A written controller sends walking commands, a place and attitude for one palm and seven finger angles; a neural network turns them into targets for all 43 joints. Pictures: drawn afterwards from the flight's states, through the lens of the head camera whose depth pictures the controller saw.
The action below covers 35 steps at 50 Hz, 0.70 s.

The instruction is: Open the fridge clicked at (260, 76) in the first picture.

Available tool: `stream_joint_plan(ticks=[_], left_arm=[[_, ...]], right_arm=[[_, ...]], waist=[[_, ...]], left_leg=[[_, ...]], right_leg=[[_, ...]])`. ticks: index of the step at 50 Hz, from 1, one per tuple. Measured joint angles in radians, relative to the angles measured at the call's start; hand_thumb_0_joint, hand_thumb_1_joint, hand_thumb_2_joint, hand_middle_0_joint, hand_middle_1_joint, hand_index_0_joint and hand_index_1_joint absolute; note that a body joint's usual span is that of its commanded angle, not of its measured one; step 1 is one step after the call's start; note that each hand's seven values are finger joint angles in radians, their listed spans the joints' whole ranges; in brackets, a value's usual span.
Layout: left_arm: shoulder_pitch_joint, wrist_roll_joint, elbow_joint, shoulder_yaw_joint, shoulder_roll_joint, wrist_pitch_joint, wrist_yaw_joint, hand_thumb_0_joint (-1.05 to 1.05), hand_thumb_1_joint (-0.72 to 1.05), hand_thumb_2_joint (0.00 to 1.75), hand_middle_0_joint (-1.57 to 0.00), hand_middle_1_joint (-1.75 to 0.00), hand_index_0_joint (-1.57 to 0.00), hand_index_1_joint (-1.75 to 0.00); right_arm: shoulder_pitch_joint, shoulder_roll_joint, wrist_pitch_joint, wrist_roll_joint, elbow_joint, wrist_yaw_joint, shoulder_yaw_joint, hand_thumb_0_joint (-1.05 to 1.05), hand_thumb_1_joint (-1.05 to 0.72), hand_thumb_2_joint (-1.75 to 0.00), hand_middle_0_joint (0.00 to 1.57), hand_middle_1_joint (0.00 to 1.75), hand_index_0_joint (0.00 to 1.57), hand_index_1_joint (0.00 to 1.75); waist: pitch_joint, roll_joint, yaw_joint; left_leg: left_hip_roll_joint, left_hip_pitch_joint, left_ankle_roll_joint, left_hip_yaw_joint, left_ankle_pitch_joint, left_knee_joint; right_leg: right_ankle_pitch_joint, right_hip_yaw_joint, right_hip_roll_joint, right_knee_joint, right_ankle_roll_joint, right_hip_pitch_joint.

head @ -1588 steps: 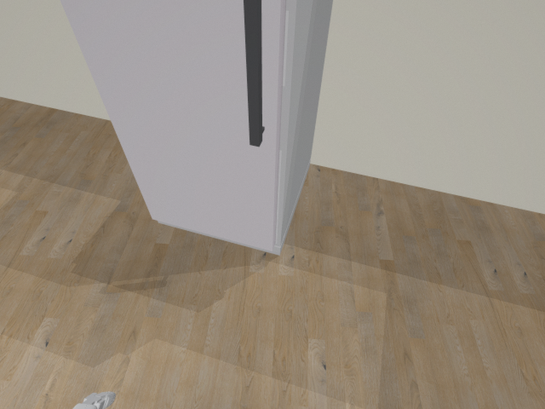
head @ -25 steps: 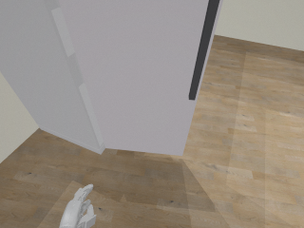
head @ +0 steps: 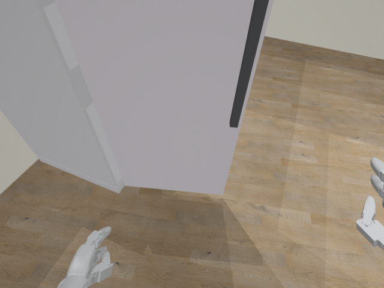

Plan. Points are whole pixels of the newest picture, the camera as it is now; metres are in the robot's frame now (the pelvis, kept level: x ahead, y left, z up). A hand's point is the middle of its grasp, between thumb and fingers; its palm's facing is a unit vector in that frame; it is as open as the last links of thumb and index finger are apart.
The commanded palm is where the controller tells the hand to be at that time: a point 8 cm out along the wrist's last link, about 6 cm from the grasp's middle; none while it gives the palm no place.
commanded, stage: let the arm hang, fingers relaxed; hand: right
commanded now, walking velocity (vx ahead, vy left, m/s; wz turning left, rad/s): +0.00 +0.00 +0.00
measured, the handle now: (245, 67) +0.66 -0.11 +0.13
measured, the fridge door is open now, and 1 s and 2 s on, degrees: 73 73 73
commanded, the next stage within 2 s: look to check the result in 1.04 s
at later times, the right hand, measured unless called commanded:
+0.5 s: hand out of the picture -0.06 -0.19 -0.17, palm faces +0.04 +0.98 -0.20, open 7.2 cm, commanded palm none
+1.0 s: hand out of the picture +0.03 -0.19 -0.17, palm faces +0.01 +0.98 -0.20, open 7.3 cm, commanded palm none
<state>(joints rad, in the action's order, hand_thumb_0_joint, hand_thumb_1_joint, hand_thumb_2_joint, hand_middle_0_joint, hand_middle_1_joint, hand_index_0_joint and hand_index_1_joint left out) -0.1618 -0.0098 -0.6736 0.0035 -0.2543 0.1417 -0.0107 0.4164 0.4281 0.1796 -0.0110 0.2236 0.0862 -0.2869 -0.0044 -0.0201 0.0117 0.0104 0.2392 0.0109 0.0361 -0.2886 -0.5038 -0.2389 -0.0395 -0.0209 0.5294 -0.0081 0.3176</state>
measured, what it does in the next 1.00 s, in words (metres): stands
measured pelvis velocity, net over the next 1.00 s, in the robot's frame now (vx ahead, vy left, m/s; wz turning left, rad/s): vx -0.02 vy -0.01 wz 0.00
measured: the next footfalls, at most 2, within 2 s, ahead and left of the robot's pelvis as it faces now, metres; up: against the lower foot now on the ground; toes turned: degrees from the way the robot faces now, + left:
none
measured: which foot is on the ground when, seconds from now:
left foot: down 0.00-1.00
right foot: down 0.00-1.00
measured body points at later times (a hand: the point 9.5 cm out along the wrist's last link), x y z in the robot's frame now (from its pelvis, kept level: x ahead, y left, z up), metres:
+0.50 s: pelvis -0.02 +0.00 +0.00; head +0.01 -0.01 +0.45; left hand -0.03 +0.23 -0.15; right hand -0.06 -0.24 -0.16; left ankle -0.02 +0.11 -0.74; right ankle +0.02 -0.11 -0.74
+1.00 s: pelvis -0.02 -0.01 +0.01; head -0.01 -0.01 +0.46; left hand +0.00 +0.22 -0.15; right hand +0.03 -0.24 -0.15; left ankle -0.02 +0.11 -0.74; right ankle +0.02 -0.11 -0.74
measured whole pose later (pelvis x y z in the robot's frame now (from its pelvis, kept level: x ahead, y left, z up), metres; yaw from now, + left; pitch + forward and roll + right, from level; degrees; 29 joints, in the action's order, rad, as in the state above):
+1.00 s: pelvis -0.02 -0.01 +0.01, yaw +0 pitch -1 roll +0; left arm -0.23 0.02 -1.11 0.01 -0.17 0.00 -0.02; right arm 0.20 0.17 0.00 0.01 -1.11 0.03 -0.02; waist 0.03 -0.01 -0.02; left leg 0.00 0.18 0.00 0.03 -0.24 -0.43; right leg -0.18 -0.05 0.00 0.44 -0.02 0.25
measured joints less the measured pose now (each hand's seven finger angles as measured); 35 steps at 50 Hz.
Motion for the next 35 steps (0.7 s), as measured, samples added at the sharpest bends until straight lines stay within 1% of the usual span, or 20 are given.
stream_joint_plan(ticks=[1,3,5,7,9,12,13,14,17,20,27,35], left_arm=[[0.015,0.003,-0.029,-0.001,-0.022,-0.024,0.011,0.01,0.90,0.90,-0.20,-0.30,-0.21,-0.30],[0.046,0.012,-0.079,-0.004,-0.053,-0.070,0.022,0.01,0.90,0.90,-0.20,-0.30,-0.21,-0.30],[0.061,0.021,-0.115,-0.005,-0.062,-0.099,0.024,0.01,0.90,0.90,-0.20,-0.30,-0.21,-0.30],[0.058,0.027,-0.146,-0.003,-0.055,-0.120,0.022,0.01,0.90,0.90,-0.20,-0.30,-0.21,-0.30],[0.039,0.033,-0.179,-0.003,-0.041,-0.138,0.018,0.01,0.90,0.90,-0.20,-0.30,-0.21,-0.30],[-0.001,0.039,-0.241,-0.008,-0.014,-0.159,0.010,0.01,0.91,0.90,-0.20,-0.30,-0.20,-0.30],[-0.016,0.039,-0.263,-0.009,-0.003,-0.163,0.007,0.01,0.91,0.90,-0.20,-0.30,-0.20,-0.30],[-0.032,0.039,-0.286,-0.011,0.009,-0.167,0.004,0.01,0.91,0.90,-0.20,-0.30,-0.20,-0.30],[-0.075,0.038,-0.347,-0.012,0.039,-0.176,-0.003,0.01,0.91,0.90,-0.20,-0.30,-0.20,-0.30],[-0.107,0.035,-0.391,-0.009,0.061,-0.178,-0.007,0.01,0.91,0.90,-0.20,-0.30,-0.20,-0.30],[-0.134,0.031,-0.434,-0.002,0.096,-0.169,-0.014,0.01,0.91,0.90,-0.20,-0.30,-0.20,-0.30],[-0.109,0.035,-0.438,0.002,0.106,-0.160,-0.017,0.01,0.91,0.90,-0.20,-0.30,-0.21,-0.30]], right_arm=[[-0.055,-0.003,-0.041,0.009,-0.128,-0.024,0.049,0.00,-0.90,-0.89,0.20,0.30,0.21,0.30],[-0.146,-0.028,-0.122,0.021,-0.392,-0.057,0.132,0.00,-0.90,-0.89,0.20,0.30,0.20,0.30],[-0.199,-0.066,-0.178,0.029,-0.628,-0.075,0.193,0.00,-0.91,-0.89,0.20,0.30,0.20,0.30],[-0.217,-0.111,-0.211,0.033,-0.814,-0.083,0.238,0.00,-0.91,-0.89,0.20,0.30,0.20,0.30],[-0.213,-0.158,-0.228,0.033,-0.957,-0.085,0.271,0.01,-0.91,-0.89,0.20,0.30,0.20,0.30],[-0.188,-0.227,-0.239,0.029,-1.113,-0.087,0.304,0.01,-0.91,-0.89,0.20,0.30,0.20,0.30],[-0.179,-0.241,-0.237,0.026,-1.150,-0.074,0.295,0.01,-0.93,-0.89,0.20,0.30,0.20,0.30],[-0.171,-0.242,-0.234,0.025,-1.181,-0.066,0.286,0.01,-0.96,-0.89,0.20,0.30,0.20,0.30],[-0.144,-0.236,-0.224,0.022,-1.255,-0.072,0.281,0.00,-0.98,-0.89,0.21,0.30,0.21,0.30],[-0.118,-0.233,-0.215,0.021,-1.309,-0.074,0.278,0.00,-0.97,-0.89,0.21,0.30,0.21,0.30],[-0.100,-0.234,-0.204,0.021,-1.375,-0.066,0.271,0.00,-0.93,-0.89,0.20,0.30,0.20,0.30],[-0.147,-0.247,-0.192,0.024,-1.366,-0.059,0.268,0.00,-0.92,-0.89,0.20,0.30,0.20,0.30]], waist=[[-0.011,-0.013,0.001],[-0.018,-0.033,-0.007],[-0.012,-0.037,-0.021],[0.000,-0.023,-0.036],[0.016,0.000,-0.046],[0.040,0.034,-0.046],[0.047,0.043,-0.042],[0.054,0.050,-0.036],[0.067,0.053,-0.021],[0.073,0.041,-0.012],[0.063,0.008,-0.013],[0.039,-0.010,-0.018]], left_leg=[[-0.009,0.020,-0.002,0.003,-0.015,-0.028],[-0.021,0.049,-0.006,0.006,-0.038,-0.079],[-0.027,0.059,-0.010,0.006,-0.046,-0.103],[-0.027,0.057,-0.004,0.007,-0.046,-0.107],[-0.025,0.046,0.000,0.010,-0.040,-0.097],[-0.017,0.021,0.001,0.014,-0.020,-0.061],[-0.012,0.012,0.002,0.016,-0.010,-0.044],[-0.007,0.004,0.003,0.019,0.000,-0.026],[0.004,-0.017,0.007,0.027,0.028,0.024],[0.007,-0.033,0.007,0.029,0.047,0.057],[-0.002,-0.044,-0.003,0.018,0.059,0.076],[-0.016,-0.041,-0.011,0.003,0.054,0.064]], right_leg=[[-0.006,0.002,0.008,0.020,-0.005,0.018],[-0.015,0.004,0.020,0.052,-0.014,0.041],[-0.018,0.004,0.024,0.067,-0.016,0.048],[-0.015,0.005,0.024,0.066,-0.012,0.044],[-0.008,0.008,0.023,0.057,-0.009,0.034],[0.006,0.012,0.016,0.032,-0.006,0.014],[0.011,0.015,0.012,0.023,-0.005,0.010],[0.017,0.019,0.008,0.014,-0.003,0.006],[0.032,0.027,-0.001,-0.008,0.000,-0.001],[0.041,0.030,-0.003,-0.024,-0.001,-0.008],[0.053,0.017,0.006,-0.052,-0.011,-0.027],[0.060,0.001,0.018,-0.070,-0.019,-0.042]])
